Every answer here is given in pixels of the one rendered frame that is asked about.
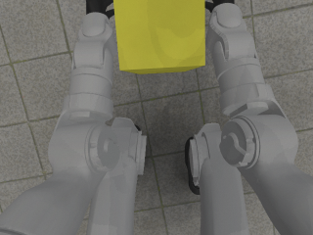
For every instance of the robot right forearm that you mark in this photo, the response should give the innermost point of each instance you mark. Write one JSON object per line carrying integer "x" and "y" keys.
{"x": 237, "y": 67}

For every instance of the robot right upper arm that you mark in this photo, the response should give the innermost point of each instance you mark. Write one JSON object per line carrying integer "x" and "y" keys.
{"x": 263, "y": 149}

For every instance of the robot left shin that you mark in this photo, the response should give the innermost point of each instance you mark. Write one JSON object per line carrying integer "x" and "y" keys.
{"x": 124, "y": 122}

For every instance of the robot shin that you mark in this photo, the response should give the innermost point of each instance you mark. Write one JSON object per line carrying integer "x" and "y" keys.
{"x": 209, "y": 127}
{"x": 124, "y": 122}

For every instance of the robot left forearm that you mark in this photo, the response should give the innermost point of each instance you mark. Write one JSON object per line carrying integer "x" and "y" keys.
{"x": 89, "y": 97}

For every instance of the robot right hand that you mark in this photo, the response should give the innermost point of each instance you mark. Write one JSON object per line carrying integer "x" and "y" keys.
{"x": 210, "y": 6}

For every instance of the robot left upper arm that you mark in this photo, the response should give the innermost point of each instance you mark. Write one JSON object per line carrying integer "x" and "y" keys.
{"x": 80, "y": 155}

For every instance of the robot left hand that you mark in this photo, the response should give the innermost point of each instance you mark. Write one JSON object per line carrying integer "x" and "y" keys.
{"x": 99, "y": 6}

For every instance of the robot right shin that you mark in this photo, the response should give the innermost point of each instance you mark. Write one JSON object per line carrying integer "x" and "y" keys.
{"x": 209, "y": 127}

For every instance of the carton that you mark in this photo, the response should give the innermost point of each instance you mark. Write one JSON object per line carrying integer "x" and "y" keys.
{"x": 160, "y": 36}

